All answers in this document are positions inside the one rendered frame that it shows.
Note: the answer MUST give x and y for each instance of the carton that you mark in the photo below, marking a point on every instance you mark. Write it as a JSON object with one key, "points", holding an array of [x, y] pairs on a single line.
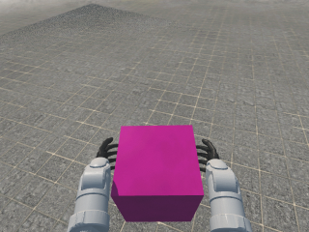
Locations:
{"points": [[157, 175]]}

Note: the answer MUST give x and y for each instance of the robot right forearm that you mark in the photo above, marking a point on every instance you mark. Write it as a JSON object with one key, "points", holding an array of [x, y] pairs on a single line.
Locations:
{"points": [[227, 211]]}

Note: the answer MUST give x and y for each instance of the left robot hand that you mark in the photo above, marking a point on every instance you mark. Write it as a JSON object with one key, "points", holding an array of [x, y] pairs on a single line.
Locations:
{"points": [[103, 151]]}

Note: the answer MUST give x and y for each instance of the robot left forearm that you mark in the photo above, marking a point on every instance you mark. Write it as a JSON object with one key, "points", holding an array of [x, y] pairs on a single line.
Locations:
{"points": [[91, 206]]}

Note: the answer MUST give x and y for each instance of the right robot hand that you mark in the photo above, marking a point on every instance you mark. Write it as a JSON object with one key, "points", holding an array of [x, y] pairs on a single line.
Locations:
{"points": [[211, 153]]}

